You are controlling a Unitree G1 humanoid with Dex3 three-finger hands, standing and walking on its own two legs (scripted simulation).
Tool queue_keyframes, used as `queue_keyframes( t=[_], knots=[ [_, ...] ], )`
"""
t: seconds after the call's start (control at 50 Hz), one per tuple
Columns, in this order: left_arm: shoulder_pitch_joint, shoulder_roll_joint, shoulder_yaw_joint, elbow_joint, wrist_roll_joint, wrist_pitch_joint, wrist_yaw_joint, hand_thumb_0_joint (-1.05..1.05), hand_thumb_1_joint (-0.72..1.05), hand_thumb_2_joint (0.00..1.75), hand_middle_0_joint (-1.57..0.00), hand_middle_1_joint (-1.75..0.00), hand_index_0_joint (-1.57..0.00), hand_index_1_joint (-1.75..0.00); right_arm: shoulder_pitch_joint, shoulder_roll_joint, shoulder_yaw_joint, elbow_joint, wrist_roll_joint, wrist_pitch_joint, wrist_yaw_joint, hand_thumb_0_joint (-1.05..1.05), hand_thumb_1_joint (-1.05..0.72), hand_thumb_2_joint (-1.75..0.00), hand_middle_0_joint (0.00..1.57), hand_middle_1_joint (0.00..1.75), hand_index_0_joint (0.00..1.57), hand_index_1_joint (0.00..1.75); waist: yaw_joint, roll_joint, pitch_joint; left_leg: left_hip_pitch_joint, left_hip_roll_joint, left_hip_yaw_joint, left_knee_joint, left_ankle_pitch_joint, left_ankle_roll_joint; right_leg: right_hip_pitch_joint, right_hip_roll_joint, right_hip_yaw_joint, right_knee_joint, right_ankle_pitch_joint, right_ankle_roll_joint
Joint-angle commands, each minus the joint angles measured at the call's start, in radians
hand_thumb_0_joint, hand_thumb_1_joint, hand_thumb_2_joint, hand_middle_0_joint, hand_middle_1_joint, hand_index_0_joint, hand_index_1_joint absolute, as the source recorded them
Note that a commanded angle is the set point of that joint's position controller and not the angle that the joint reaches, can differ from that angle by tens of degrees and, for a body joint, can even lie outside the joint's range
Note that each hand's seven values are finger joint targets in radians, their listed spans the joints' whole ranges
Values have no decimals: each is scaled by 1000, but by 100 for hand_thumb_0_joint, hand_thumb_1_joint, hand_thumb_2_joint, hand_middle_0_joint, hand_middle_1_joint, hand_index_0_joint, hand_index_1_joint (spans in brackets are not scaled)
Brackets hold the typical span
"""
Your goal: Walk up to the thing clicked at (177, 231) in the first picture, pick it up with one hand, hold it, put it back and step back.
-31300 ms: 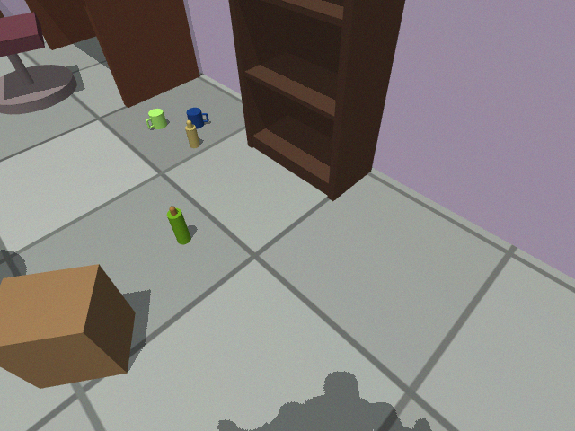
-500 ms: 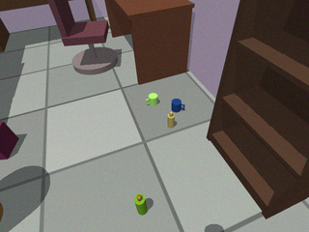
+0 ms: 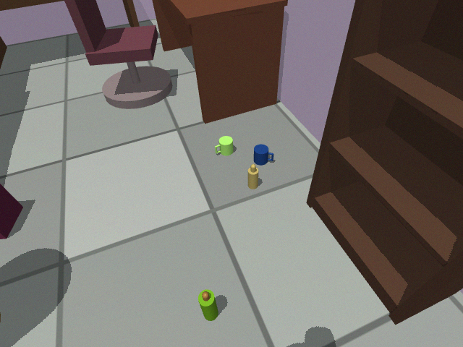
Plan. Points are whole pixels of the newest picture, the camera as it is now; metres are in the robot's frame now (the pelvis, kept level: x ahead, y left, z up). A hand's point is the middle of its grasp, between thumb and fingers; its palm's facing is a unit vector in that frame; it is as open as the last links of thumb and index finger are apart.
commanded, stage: stand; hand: left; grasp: from the side
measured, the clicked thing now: (208, 304) +0.43 +0.16 -0.67
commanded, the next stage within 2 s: step back in 0.72 s
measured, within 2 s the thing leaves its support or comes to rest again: neither
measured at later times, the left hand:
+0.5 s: hand out of the picture +0.09 +0.25 -0.15, palm faces +0.00 -0.94 -0.35, open 7.4 cm
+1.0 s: hand out of the picture +0.10 +0.30 -0.17, palm faces -0.04 -0.92 -0.38, open 7.4 cm
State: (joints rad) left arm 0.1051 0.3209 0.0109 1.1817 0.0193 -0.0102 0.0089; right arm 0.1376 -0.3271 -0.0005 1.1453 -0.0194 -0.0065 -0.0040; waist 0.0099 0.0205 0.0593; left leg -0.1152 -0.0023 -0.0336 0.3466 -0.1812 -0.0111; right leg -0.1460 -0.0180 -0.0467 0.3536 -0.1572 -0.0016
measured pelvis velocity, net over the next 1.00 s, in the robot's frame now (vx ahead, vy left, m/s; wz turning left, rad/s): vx -0.03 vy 0.04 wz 0.00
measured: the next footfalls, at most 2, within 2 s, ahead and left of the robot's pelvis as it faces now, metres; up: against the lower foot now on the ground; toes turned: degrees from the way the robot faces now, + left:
left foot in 1.00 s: -0.02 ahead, +0.14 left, +0.00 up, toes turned -2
right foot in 1.44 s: -0.08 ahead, -0.05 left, +0.00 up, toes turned -1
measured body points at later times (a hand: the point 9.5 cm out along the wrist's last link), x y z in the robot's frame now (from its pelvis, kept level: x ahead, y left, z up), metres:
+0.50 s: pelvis +0.02 +0.00 +0.00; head +0.03 -0.01 +0.45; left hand +0.09 +0.29 -0.13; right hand +0.09 -0.30 -0.14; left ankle +0.01 +0.13 -0.75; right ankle +0.03 -0.12 -0.75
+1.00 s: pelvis -0.03 +0.04 -0.02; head +0.04 +0.05 +0.42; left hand +0.10 +0.35 -0.15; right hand +0.05 -0.30 -0.13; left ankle -0.05 +0.14 -0.74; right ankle +0.03 -0.12 -0.75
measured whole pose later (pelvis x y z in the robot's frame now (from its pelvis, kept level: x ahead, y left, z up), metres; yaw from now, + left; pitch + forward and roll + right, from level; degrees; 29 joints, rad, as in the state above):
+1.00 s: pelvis -0.03 +0.04 -0.02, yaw +0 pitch +0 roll +0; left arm 0.03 0.39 0.06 0.97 0.03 0.04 0.02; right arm 0.12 -0.41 -0.05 0.98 0.00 0.04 0.02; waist -0.02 -0.02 0.16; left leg -0.28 -0.03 -0.02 0.69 -0.33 0.03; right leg -0.34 -0.07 -0.02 0.56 -0.21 0.03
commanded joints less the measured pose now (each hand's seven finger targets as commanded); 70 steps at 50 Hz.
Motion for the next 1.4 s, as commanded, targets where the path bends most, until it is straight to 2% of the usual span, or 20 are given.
queue_keyframes(
  t=[0.0,0.46,0.68,0.7,0.76,0.78,0.82,0.84,0.9,0.94,0.96,0.98,1.0,1.02,1.04,1.08,1.12,1.16,1.28,1.38],
  knots=[
    [-31,202,33,-49,-3,-21,10,0,90,90,-20,-30,-20,-30,-35,-198,-37,-55,1,-19,-16,0,-90,-90,20,30,20,30,1,-12,-62,-31,110,-93,-75,69,30,47,-113,110,-74,30,-12],
    [-54,215,41,-65,-6,-24,10,0,90,90,-20,-30,-20,-30,-55,-210,-38,-54,3,-23,-19,0,-90,-90,20,30,20,30,-6,-25,-103,19,125,-73,-75,182,27,92,-124,107,-69,188,-13],
    [-51,214,42,-67,-8,-23,7,0,90,90,-20,-30,-20,-30,-57,-213,-37,-59,4,-22,-16,0,-90,-90,20,30,20,30,-3,-13,-81,1,121,-77,-93,139,23,90,-119,107,-82,143,-16],
    [-45,296,88,-103,-30,-15,8,0,90,90,-20,-30,-20,-30,-97,-271,-61,-90,14,-4,-7,0,-90,-90,20,30,20,30,-5,-31,25,-78,96,-78,28,257,49,16,-118,132,-6,317,-25],
    [-32,311,102,-146,-30,-7,15,0,90,90,-20,-30,-20,-30,-52,-237,-64,-121,27,13,-4,0,-90,-90,20,30,20,30,-17,-83,-56,-84,29,-18,198,194,41,19,-192,193,-5,398,-108],
    [-49,318,108,-168,-24,-5,16,0,90,90,-20,-30,-20,-30,-32,-232,-68,-129,26,20,-4,0,-90,-90,20,30,20,30,-26,-119,-82,-107,-3,4,276,98,36,20,-242,232,-20,390,-155],
    [-88,324,113,-224,-8,-1,19,0,90,90,-20,-30,-20,-30,-7,-230,-79,-152,21,38,4,0,-90,-90,20,30,20,30,-23,-191,-116,-132,-50,-3,478,-277,41,-31,-341,308,-25,374,-243],
    [-100,324,115,-245,2,1,19,0,90,90,-20,-30,-20,-30,13,-230,-83,-165,16,47,9,0,-90,-90,20,30,20,30,-30,-199,-117,-139,-41,-27,554,-335,50,-72,-354,298,-10,360,-263],
    [-160,308,111,-302,13,14,20,0,90,90,-20,-30,-20,-30,73,-237,-93,-186,24,51,19,0,-90,-90,20,30,20,30,-59,-217,-126,-131,-11,-39,514,-300,58,-112,-312,229,56,333,-218],
    [-161,294,99,-322,9,26,21,0,90,90,-20,-30,-20,-30,96,-234,-98,-193,18,41,15,0,-90,-90,20,30,20,30,-62,-178,-148,-123,-2,-4,283,-127,47,-54,-242,175,173,313,-155],
    [-140,280,94,-329,-1,38,19,0,90,90,-20,-30,-20,-30,89,-236,-103,-200,5,33,10,0,-90,-90,20,30,20,30,-64,-113,-129,-99,17,-12,118,69,42,-74,-188,142,242,240,-111],
    [-118,243,87,-335,-16,50,17,0,90,90,-20,-30,-20,-30,66,-272,-114,-208,-13,27,4,0,-90,-90,20,30,20,30,-44,57,-112,-68,111,-165,23,294,53,-139,-62,87,380,89,-62],
    [-113,209,83,-349,-25,55,22,0,90,90,-20,-30,-20,-30,63,-343,-130,-220,-24,22,0,0,-90,-90,20,30,20,30,-43,217,-95,37,231,-345,11,562,104,-324,100,96,518,-311,-31],
    [-64,216,85,-330,-17,69,32,0,90,90,-20,-30,-20,-30,57,-341,-133,-233,-33,21,-5,0,-90,-90,20,30,20,30,-25,112,-109,46,258,-308,62,634,138,-344,105,192,620,-448,-31],
    [-34,207,79,-337,-16,68,35,0,90,90,-20,-30,-20,-30,47,-354,-131,-252,-22,20,-9,0,-90,-90,20,30,20,30,-30,140,-115,51,275,-287,98,788,148,-360,115,202,674,-470,-29],
    [-76,236,88,-331,-13,67,44,0,90,90,-20,-30,-20,-30,-13,-337,-131,-279,-17,20,-20,0,-90,-90,20,30,20,30,-42,169,-103,-7,281,-303,62,626,165,-350,119,270,775,-427,-28],
    [-25,243,88,-327,-24,65,38,0,90,90,-20,-30,-20,-30,-44,-285,-115,-297,-19,17,-33,0,-90,-90,20,30,20,30,2,147,-103,61,199,-188,125,643,121,-395,116,254,789,-319,-22],
    [3,242,93,-339,-8,59,34,0,90,90,-20,-30,-20,-30,-18,-267,-115,-307,-10,14,-41,0,-90,-90,20,30,20,30,-2,115,-128,159,214,-194,151,640,151,-414,110,224,775,-308,-9],
    [-20,230,102,-384,1,42,25,0,90,90,-20,-30,-20,-30,62,-279,-128,-319,0,14,-44,0,-90,-90,20,30,20,30,-54,63,-114,179,255,-212,163,559,211,-342,66,170,530,-326,11],
    [65,221,112,-362,11,31,12,0,90,90,-20,-30,-20,-30,-5,-298,-125,-347,9,22,-31,0,-90,-90,20,30,20,30,-16,65,-130,-6,231,-185,192,341,189,-114,53,99,250,-193,-30]
  ],
)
